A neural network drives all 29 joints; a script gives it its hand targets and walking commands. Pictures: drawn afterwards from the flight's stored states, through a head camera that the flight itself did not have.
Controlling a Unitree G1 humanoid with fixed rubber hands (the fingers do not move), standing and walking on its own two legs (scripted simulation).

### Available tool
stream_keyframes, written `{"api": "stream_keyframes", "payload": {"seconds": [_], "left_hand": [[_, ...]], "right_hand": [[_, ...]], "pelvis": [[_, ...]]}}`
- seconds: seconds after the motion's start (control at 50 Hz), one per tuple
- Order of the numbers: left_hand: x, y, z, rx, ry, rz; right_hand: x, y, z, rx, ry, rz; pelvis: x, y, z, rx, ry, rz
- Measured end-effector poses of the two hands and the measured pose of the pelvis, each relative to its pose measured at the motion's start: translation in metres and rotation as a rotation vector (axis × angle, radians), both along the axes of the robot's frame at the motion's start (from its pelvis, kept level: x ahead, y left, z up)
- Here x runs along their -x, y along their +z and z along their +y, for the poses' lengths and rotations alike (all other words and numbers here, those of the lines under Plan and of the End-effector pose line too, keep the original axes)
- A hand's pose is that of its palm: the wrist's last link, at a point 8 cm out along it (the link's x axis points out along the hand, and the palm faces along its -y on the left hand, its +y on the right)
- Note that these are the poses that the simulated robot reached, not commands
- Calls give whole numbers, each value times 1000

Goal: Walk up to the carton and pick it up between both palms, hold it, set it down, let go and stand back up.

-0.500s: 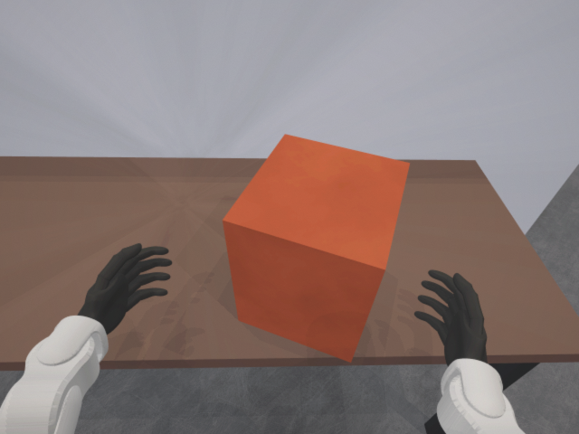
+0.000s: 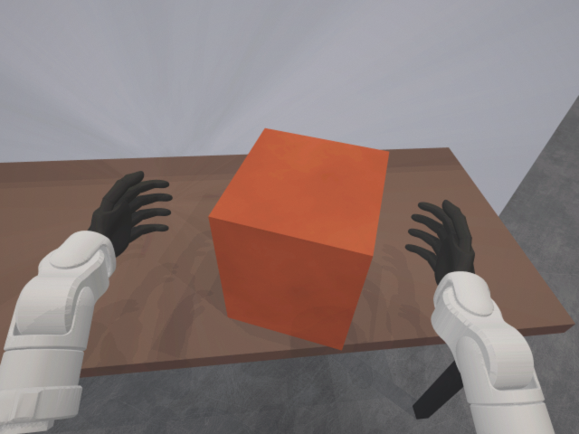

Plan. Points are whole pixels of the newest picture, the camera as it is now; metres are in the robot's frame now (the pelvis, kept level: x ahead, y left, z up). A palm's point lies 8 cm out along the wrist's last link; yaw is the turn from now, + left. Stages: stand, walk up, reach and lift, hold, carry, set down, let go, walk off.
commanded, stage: reach and lift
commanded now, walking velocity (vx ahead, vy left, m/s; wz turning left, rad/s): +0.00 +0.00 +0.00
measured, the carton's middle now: (303, 239) +0.42 -0.03 +0.04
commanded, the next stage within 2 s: none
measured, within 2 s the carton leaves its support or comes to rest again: neither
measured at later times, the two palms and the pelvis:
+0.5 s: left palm (132, 166) +0.43 +0.20 +0.19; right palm (456, 216) +0.35 -0.20 +0.17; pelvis +0.00 -0.01 +0.00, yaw +1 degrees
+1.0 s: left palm (153, 141) +0.46 +0.18 +0.21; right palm (438, 185) +0.38 -0.19 +0.18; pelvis -0.01 -0.01 +0.00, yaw +2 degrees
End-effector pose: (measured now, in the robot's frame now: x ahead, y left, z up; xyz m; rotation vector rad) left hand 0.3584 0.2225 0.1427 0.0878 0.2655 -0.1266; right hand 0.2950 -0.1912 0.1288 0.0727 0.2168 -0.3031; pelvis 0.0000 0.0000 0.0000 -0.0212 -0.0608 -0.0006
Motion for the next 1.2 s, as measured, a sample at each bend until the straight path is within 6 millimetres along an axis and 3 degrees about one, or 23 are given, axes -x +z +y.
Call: {"api": "stream_keyframes", "payload": {"seconds": [0.1,0.26,0.42,0.86,0.98,1.2], "left_hand": [[-15,4,-5,-6,-6,10],[-39,22,-15,18,-10,-11],[-58,42,-21,19,-8,-25],[-98,85,-36,41,5,-42],[-101,68,-44,9,-4,-9],[-87,-1,-48,6,33,54]], "right_hand": [[-10,2,-3,1,8,3],[-27,29,-4,5,14,-51],[-44,32,-14,1,-3,-29],[-86,81,-4,25,0,-38],[-89,61,1,18,-1,3],[-76,-2,11,8,-22,38]], "pelvis": [[1,1,-1,1,7,23],[0,1,-6,0,4,40],[2,2,-8,0,10,49],[12,1,-8,4,34,98],[10,2,-6,7,34,107],[14,0,-8,10,36,122]]}}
